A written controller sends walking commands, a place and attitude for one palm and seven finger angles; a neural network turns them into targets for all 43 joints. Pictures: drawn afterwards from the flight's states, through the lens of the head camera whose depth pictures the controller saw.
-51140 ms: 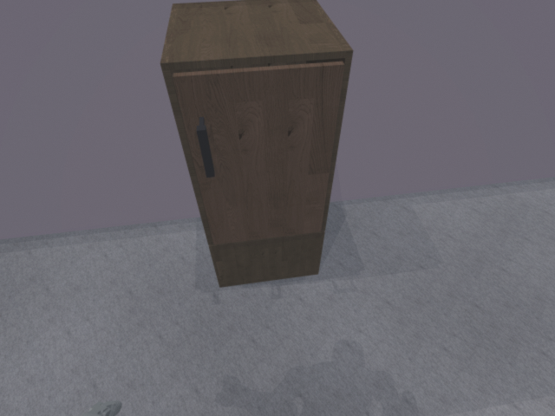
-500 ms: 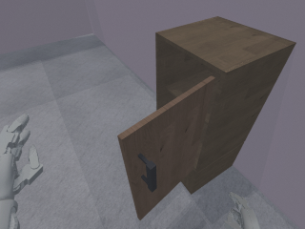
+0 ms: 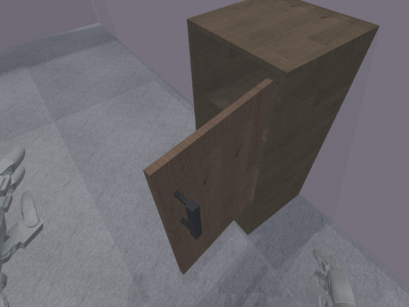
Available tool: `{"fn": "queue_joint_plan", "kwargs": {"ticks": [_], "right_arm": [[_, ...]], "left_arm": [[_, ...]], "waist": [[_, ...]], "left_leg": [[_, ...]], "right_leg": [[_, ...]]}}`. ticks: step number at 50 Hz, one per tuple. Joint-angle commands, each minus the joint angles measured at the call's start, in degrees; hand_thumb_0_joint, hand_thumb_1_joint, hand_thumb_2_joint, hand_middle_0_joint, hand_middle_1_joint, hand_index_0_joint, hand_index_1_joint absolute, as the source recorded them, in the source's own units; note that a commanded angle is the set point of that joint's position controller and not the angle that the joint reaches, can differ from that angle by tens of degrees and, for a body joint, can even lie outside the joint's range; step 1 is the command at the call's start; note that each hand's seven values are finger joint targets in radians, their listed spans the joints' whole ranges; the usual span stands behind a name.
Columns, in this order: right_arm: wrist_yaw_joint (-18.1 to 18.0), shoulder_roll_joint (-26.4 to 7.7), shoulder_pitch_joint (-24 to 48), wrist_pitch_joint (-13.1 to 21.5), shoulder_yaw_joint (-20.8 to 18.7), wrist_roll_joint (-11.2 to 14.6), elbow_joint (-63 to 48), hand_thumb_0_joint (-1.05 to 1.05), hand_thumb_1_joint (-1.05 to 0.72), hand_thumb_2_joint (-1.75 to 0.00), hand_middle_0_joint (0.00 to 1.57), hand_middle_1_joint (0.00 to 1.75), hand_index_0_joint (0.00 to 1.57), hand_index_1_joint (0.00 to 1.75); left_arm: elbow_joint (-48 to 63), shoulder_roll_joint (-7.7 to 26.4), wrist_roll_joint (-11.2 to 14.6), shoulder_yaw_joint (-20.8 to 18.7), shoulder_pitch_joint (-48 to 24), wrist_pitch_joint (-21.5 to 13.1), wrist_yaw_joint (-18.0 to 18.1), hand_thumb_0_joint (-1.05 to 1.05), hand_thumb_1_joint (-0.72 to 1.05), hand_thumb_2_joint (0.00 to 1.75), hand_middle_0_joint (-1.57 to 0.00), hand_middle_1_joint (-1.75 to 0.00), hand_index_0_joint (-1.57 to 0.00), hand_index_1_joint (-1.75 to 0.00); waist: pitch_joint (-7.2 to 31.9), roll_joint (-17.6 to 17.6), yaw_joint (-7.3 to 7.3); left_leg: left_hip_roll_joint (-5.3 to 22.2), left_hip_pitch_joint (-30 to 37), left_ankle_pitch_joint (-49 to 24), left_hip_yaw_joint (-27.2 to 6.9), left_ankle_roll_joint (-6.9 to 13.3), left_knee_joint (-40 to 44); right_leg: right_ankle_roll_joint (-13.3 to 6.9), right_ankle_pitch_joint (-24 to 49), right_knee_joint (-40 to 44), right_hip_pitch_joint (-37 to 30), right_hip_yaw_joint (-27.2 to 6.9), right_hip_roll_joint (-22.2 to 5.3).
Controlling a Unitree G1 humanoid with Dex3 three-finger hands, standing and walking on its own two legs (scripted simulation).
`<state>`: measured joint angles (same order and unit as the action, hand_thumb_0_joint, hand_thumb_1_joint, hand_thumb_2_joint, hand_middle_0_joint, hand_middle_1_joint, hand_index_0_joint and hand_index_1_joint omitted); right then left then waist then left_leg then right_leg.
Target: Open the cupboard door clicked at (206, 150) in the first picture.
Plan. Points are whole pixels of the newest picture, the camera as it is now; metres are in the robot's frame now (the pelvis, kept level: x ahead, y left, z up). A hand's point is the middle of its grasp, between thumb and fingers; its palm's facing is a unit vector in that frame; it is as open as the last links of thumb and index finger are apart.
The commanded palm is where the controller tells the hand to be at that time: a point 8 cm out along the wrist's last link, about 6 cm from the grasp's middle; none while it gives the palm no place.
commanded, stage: step back with the hand held close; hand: left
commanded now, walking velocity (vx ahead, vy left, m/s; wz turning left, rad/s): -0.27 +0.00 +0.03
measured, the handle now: (188, 215) +0.31 +0.07 -0.03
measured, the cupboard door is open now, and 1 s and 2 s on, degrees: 100 100 100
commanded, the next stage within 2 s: stop stepping back and stand still in 0.84 s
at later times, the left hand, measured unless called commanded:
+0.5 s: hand out of the picture +0.09 +0.29 +0.15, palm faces +0.52 -0.71 -0.47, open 7.4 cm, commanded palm +0.02 +0.32 +0.17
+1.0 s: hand out of the picture +0.03 +0.22 +0.16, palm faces +0.36 -0.82 -0.45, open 7.4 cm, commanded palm -0.05 +0.27 +0.17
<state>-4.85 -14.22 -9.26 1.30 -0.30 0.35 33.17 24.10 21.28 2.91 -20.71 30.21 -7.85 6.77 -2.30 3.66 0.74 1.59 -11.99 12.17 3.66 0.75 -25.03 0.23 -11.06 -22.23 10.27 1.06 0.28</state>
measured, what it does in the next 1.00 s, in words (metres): walks backwards: right foot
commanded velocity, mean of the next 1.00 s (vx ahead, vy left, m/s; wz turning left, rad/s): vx -0.29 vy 0.01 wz -0.02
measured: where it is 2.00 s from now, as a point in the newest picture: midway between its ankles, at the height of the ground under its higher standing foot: outside the picture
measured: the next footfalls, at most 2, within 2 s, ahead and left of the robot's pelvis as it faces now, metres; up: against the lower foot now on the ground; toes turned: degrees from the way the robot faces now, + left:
right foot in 0.96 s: -0.27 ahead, -0.13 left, +0.00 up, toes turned -2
left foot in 1.16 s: -0.17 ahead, +0.07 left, +0.00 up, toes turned -2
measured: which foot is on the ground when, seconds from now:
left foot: down 0.00-1.00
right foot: down 0.00-0.64, up 0.66-0.94, down 0.96-1.00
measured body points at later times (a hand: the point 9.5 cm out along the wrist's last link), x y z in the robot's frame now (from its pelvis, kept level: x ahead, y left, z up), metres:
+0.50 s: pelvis -0.08 +0.01 -0.02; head -0.07 +0.01 +0.43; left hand +0.06 +0.32 +0.18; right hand +0.10 -0.22 -0.10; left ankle +0.01 +0.11 -0.74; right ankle +0.01 -0.11 -0.74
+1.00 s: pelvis -0.19 -0.03 -0.02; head -0.14 +0.00 +0.43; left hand +0.00 +0.26 +0.18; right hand +0.00 -0.24 -0.10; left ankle -0.04 +0.11 -0.74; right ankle -0.31 -0.14 -0.75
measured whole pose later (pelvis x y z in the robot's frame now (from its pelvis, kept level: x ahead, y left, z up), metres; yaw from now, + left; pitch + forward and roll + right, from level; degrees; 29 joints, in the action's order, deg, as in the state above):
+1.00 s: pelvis -0.19 -0.03 -0.02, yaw -1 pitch +5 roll -2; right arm -2.0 -8.6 -6.3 7.4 1.1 -1.7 35.7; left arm 34.6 25.3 3.2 -24.2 29.3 -13.2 8.6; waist -1.7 -1.3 0.4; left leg 6.2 -32.4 -0.3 3.8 -0.9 -25.8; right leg -1.3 -25.6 -25.7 7.1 0.8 2.7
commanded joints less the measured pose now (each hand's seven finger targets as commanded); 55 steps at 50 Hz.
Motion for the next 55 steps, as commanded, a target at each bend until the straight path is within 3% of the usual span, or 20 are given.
{"fn": "queue_joint_plan", "kwargs": {"ticks": [1, 8, 15, 20, 23, 25, 27, 29, 30, 32, 33, 35, 37, 44, 46, 47, 49, 50, 52, 55], "right_arm": [[-0.8, -5.3, 5.5, 1.6, -2.6, 0.3, -10.5, 0.0, -0.9, -0.9, 0.2, 0.3, 0.2, 0.3], [-1.2, -5.8, 5.2, 1.3, -2.8, 0.3, -11.0, 0.0, -0.9, -0.9, 0.2, 0.3, 0.2, 0.3], [-1.1, -6.7, 3.9, 3.5, -2.7, 0.2, -11.1, 0.0, -0.9, -0.9, 0.2, 0.3, 0.2, 0.3], [-1.2, -6.8, 3.2, 5.2, -3.0, -0.1, -10.7, 0.0, -0.9, -0.9, 0.2, 0.3, 0.2, 0.3], [-0.8, -6.3, 1.9, 5.9, -3.5, -0.3, -10.3, 0.0, -0.9, -0.9, 0.2, 0.3, 0.2, 0.3], [-0.4, -5.1, 0.9, 6.0, -3.4, -0.3, -8.7, 0.0, -0.9, -0.9, 0.2, 0.3, 0.2, 0.3], [0.4, -4.2, 0.5, 5.6, -3.0, -0.8, -6.7, 0.0, -0.9, -0.9, 0.2, 0.3, 0.2, 0.3], [0.2, -4.3, 0.6, 5.4, -2.5, -0.8, -6.4, 0.0, -0.9, -0.9, 0.2, 0.3, 0.2, 0.3], [-0.2, -5.1, 1.7, 5.5, -2.5, -0.7, -6.8, 0.0, -0.9, -0.9, 0.2, 0.3, 0.2, 0.3], [-1.2, -6.6, 3.3, 7.0, -2.5, -1.3, -7.2, 0.0, -0.9, -0.9, 0.2, 0.3, 0.2, 0.3], [-1.4, -4.4, 3.0, 7.7, -2.9, -1.9, -5.9, 0.0, -0.9, -0.9, 0.2, 0.3, 0.2, 0.3], [-0.1, -4.8, 2.5, 8.1, -4.1, -1.4, -5.2, 0.0, -0.9, -0.9, 0.2, 0.3, 0.2, 0.3], [0.6, -4.8, 3.3, 8.4, -4.5, -1.2, -4.8, 0.0, -0.9, -0.9, 0.2, 0.3, 0.2, 0.3], [1.7, -4.7, 3.1, 9.9, -2.7, -2.0, -3.3, 0.0, -0.9, -0.9, 0.2, 0.3, 0.2, 0.3], [2.0, -4.3, 3.1, 9.2, -2.8, -2.0, -3.2, 0.0, -0.9, -0.9, 0.2, 0.3, 0.2, 0.3], [2.2, -3.7, 3.0, 8.5, -2.8, -2.0, -3.5, 0.0, -0.9, -0.9, 0.2, 0.3, 0.2, 0.3], [1.8, -2.3, 3.9, 7.1, -1.8, -1.3, -5.3, 0.0, -0.9, -0.9, 0.2, 0.3, 0.2, 0.3], [1.5, -2.5, 4.5, 6.9, -1.5, -1.2, -5.7, 0.0, -0.9, -0.9, 0.2, 0.3, 0.2, 0.3], [1.3, -2.5, 4.9, 6.3, -1.2, 0.5, -7.4, 0.0, -0.9, -0.9, 0.2, 0.3, 0.2, 0.3], [0.4, -2.7, 3.5, 5.7, -0.6, 0.2, -6.9, 0.0, -0.9, -0.9, 0.2, 0.3, 0.2, 0.3]], "left_arm": [[14.1, 13.4, 0.5, -10.8, 1.4, -3.5, 2.0, 0.0, 0.9, 0.9, -0.2, -0.3, -0.2, -0.3], [15.4, 13.1, 0.3, -11.0, 2.7, -4.2, 2.9, 0.0, 0.9, 0.9, -0.2, -0.3, -0.2, -0.3], [15.8, 11.6, -1.4, -10.8, 0.3, -6.2, 3.4, 0.0, 0.9, 0.9, -0.2, -0.3, -0.2, -0.3], [16.2, 11.6, -2.8, -11.3, -3.6, -7.6, 3.4, 0.0, 0.9, 0.9, -0.2, -0.3, -0.2, -0.3], [17.1, 13.0, -2.6, -12.3, -3.1, -8.3, 3.4, 0.0, 0.9, 0.9, -0.2, -0.3, -0.2, -0.3], [19.0, 13.5, -1.6, -11.6, -2.7, -8.5, 3.9, 0.0, 0.9, 0.9, -0.2, -0.3, -0.2, -0.3], [19.6, 13.0, -1.3, -10.1, -3.5, -8.3, 4.5, 0.0, 0.9, 0.9, -0.2, -0.3, -0.2, -0.3], [19.3, 13.0, -1.2, -10.2, -5.1, -8.0, 4.9, 0.0, 0.9, 0.9, -0.2, -0.3, -0.2, -0.3], [19.8, 13.0, -1.0, -10.2, -5.9, -8.2, 4.8, 0.0, 0.9, 0.9, -0.2, -0.3, -0.2, -0.3], [20.8, 13.1, -1.9, -12.4, -7.3, -9.4, 5.4, 0.0, 0.9, 0.9, -0.2, -0.3, -0.2, -0.3], [17.8, 14.4, -2.2, -13.4, -7.0, -9.4, 5.7, 0.0, 0.9, 0.9, -0.2, -0.3, -0.2, -0.3], [15.1, 12.7, -1.6, -13.0, -4.4, -9.4, 5.0, 0.0, 0.9, 0.9, -0.2, -0.3, -0.2, -0.3], [16.0, 11.7, -0.7, -12.2, -3.3, -8.6, 4.6, 0.0, 0.9, 0.9, -0.2, -0.3, -0.2, -0.3], [22.9, 11.0, 0.5, -8.0, -3.4, -7.5, 3.7, 0.0, 0.9, 0.9, -0.2, -0.3, -0.2, -0.3], [23.4, 13.2, 0.8, -10.2, -2.1, -8.4, 3.1, 0.0, 0.9, 0.9, -0.2, -0.3, -0.2, -0.3], [23.7, 15.2, 0.9, -11.9, -0.9, -8.9, 2.8, 0.0, 0.9, 0.9, -0.2, -0.3, -0.2, -0.3], [23.1, 19.5, 1.2, -15.9, 2.9, -9.8, 2.8, 0.0, 0.9, 0.9, -0.2, -0.3, -0.2, -0.3], [22.1, 21.4, 1.4, -18.1, 3.0, -10.3, 3.3, 0.0, 0.9, 0.9, -0.2, -0.3, -0.2, -0.3], [19.3, 18.8, 0.6, -17.4, 6.4, -8.9, 3.4, 0.0, 0.9, 0.9, -0.2, -0.3, -0.2, -0.3], [17.0, 15.7, 1.2, -16.2, 8.1, -6.9, 3.6, 0.0, 0.9, 0.9, -0.2, -0.3, -0.2, -0.3]], "waist": [[12.7, -3.7, 0.3], [10.1, 1.1, 0.12], [4.4, 3.9, -0.31], [3.2, 4.9, -0.45], [3.4, -1.1, -0.9], [3.6, -9.6, -1.52], [6.4, -14.7, -1.87], [6.1, -12.6, -2.49], [3.9, -6.0, -2.32], [4.0, 15.0, -1.37], [5.4, 12.1, -1.75], [7.6, 4.0, -1.31], [7.7, 2.5, -0.84], [11.7, 12.7, -1.01], [14.0, 10.2, -0.24], [14.8, 5.7, -0.21], [13.7, -6.4, -0.32], [12.5, -8.5, 0.25], [14.0, -14.3, 0.59], [13.4, -8.1, -1.62]], "left_leg": [[2.7, 3.0, -17.9, -2.8, 0.7, 1.1], [3.7, -6.0, -9.2, -4.8, 1.5, 3.5], [7.3, -25.7, 21.3, -10.0, 4.5, 10.7], [8.7, -33.5, 30.4, -11.7, 5.8, 9.9], [3.5, -26.7, 27.8, -8.5, 3.8, -0.1], [-1.8, -8.6, 16.6, -3.7, 0.1, -17.7], [-2.1, 0.0, 11.1, -3.3, -0.7, -26.1], [-0.8, 1.6, 8.9, -4.0, -0.2, -14.1], [1.4, -1.4, 11.3, -7.2, 0.9, -3.9], [18.2, -22.0, 20.4, -26.6, 7.9, 15.1], [21.4, -23.2, 21.1, -29.1, 10.1, 17.1], [20.3, -20.5, 18.5, -23.4, 10.4, 13.3], [17.1, -13.9, 10.3, -17.1, 9.5, 10.0], [12.8, -2.9, 6.5, -12.5, 4.0, 14.6], [10.6, 0.8, -1.8, -8.4, 1.6, 9.0], [8.4, 3.8, -6.7, -5.9, 0.2, 3.7], [0.5, 2.0, 0.6, 1.4, -2.5, -10.4], [-0.2, -3.6, 5.0, 0.7, -2.5, -17.2], [-2.0, -16.8, 8.0, -1.0, -1.1, -21.6], [-2.2, -8.9, -2.4, 0.5, -0.3, -9.5]], "right_leg": [[0.1, 22.5, -1.6, -3.8, -2.6, -3.5], [0.3, 15.0, -4.3, -4.6, -2.8, -2.5], [0.9, 1.1, -11.2, -9.8, -2.6, -0.1], [0.8, -4.3, -15.4, -11.4, -3.8, 1.1], [-2.0, -14.1, -5.4, -0.4, -11.6, -2.3], [-6.3, -23.0, 7.0, 20.3, -21.4, -10.3], [-8.6, -19.0, 9.3, 25.6, -21.0, -15.4], [-5.4, -12.7, 4.1, 24.4, -14.8, -11.5], [-2.8, -13.1, -1.7, 23.2, -11.2, -6.7], [1.4, -11.5, -30.8, 7.8, -2.4, 3.9], [1.0, -15.0, -42.8, 7.7, -5.5, 3.7], [0.6, -15.6, -47.5, 8.5, -6.7, 4.0], [1.0, -15.7, -43.1, 11.8, -4.6, 3.0], [-0.2, -18.7, -12.8, 4.2, 2.2, 4.2], [-1.4, -10.0, 1.3, 1.5, 2.2, 2.7], [-2.4, -5.5, 6.4, 3.5, -0.4, -0.1], [-5.1, 9.8, 8.5, 7.0, -9.4, -10.3], [-6.1, 17.9, 7.4, 7.0, -11.8, -15.1], [-3.3, 46.5, -2.4, -7.8, -9.4, -13.7], [-3.9, 42.0, -6.2, -7.1, -5.1, -11.1]]}}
